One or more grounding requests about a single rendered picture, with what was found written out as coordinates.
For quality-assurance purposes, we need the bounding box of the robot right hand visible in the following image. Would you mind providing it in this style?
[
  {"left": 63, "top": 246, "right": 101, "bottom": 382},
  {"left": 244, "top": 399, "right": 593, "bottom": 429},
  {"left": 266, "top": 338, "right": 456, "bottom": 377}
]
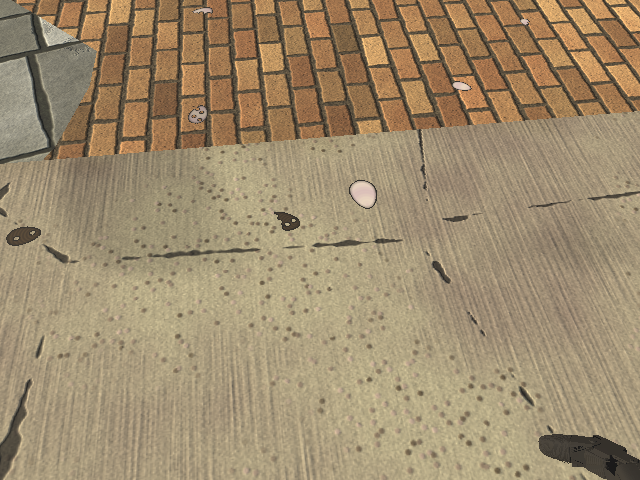
[{"left": 538, "top": 434, "right": 640, "bottom": 480}]

